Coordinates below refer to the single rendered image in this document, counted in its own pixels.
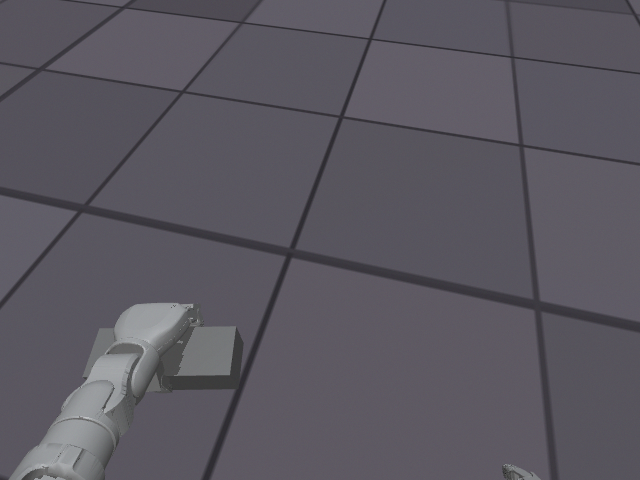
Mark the carton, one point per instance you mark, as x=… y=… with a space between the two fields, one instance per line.
x=205 y=358

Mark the left robot arm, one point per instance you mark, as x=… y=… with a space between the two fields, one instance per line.
x=81 y=440

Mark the right robot hand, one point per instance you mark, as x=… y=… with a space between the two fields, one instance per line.
x=512 y=472

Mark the left robot hand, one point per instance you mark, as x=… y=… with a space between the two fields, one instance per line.
x=161 y=325

